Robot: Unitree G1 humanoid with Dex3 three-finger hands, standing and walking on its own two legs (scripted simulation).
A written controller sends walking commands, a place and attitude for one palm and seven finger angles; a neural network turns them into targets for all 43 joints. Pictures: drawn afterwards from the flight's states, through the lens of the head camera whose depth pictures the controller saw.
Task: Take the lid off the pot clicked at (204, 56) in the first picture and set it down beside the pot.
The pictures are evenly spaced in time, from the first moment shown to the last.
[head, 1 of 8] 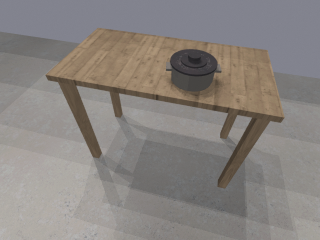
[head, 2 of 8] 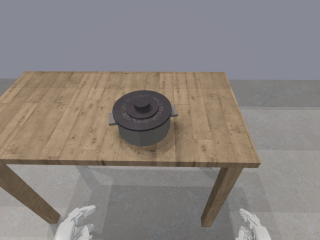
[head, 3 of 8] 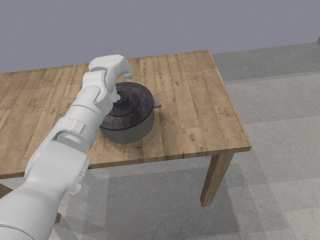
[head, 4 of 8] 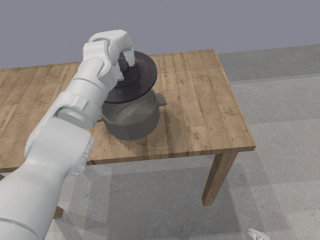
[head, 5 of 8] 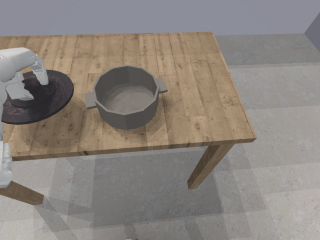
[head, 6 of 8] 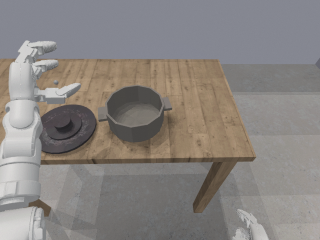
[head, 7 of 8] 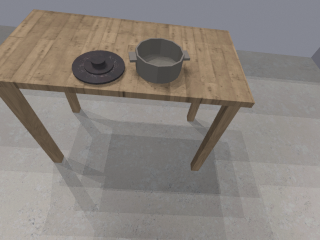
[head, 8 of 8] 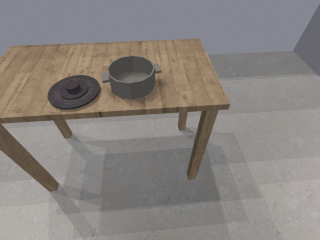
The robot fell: no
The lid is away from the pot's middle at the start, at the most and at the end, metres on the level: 0.00 0.24 0.23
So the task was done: yes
